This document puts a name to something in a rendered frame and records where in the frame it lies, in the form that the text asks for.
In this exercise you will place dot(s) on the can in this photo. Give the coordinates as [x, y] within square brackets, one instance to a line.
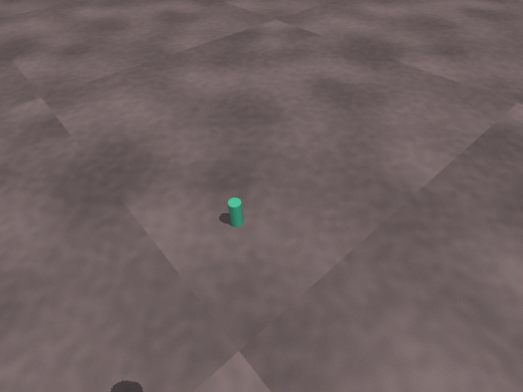
[235, 210]

